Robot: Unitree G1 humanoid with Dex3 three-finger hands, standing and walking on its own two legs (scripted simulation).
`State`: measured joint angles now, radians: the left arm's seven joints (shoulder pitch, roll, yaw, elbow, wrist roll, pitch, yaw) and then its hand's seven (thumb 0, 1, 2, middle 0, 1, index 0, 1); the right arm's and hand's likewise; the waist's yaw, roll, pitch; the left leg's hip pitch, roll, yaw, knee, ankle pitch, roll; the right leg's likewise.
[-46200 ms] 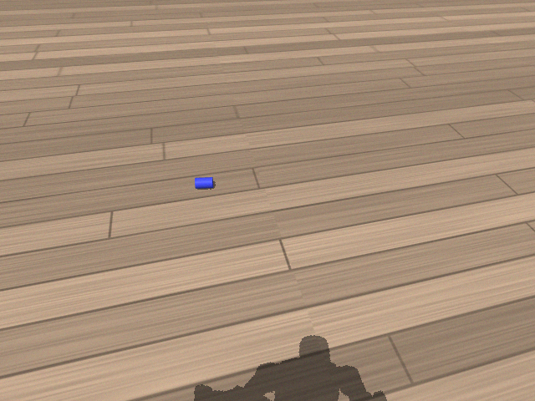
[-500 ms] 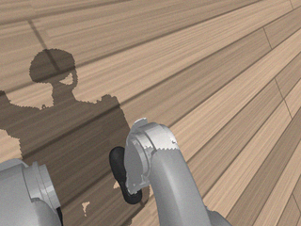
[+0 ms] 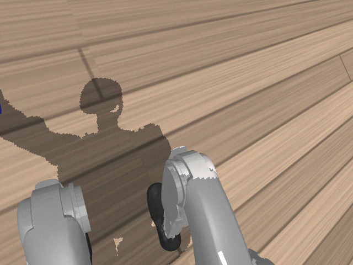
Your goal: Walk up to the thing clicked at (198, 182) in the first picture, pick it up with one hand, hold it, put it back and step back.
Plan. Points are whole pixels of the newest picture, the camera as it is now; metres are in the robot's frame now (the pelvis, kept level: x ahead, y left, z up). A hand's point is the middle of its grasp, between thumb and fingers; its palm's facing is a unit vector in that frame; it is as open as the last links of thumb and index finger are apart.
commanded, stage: withdraw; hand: left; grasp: from above
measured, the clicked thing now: out of the picture +0.50 +0.34 -0.29
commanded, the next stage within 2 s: home in 0.58 s
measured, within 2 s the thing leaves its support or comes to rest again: neither
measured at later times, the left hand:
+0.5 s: hand out of the picture +0.46 +0.35 -0.12, palm faces -0.45 -0.08 -0.89, open 12.8 cm
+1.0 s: hand out of the picture +0.44 +0.37 -0.06, palm faces -0.36 -0.25 -0.90, open 10.3 cm
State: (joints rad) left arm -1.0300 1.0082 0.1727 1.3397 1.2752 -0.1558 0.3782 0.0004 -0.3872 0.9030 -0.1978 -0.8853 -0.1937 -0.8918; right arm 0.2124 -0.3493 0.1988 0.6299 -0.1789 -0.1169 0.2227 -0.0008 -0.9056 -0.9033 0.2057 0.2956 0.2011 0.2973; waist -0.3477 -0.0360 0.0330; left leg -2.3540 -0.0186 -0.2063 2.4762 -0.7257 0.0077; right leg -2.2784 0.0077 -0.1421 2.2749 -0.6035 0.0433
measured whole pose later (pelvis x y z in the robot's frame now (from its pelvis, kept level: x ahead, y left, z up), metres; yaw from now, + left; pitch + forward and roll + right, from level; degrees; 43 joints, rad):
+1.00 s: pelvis +0.00 +0.00 +0.06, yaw +5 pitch +38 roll -10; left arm -0.82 0.79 0.14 1.00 0.99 -0.09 0.07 0.00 0.23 0.92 -0.26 -0.56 -0.25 -0.58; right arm 0.25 -0.30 0.08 0.60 -0.07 0.06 0.13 0.00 -0.89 -0.90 0.21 0.29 0.20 0.30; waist -0.23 0.06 -0.10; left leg -2.22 -0.02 -0.11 2.25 -0.70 0.03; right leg -2.16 -0.02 -0.07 2.12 -0.61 0.05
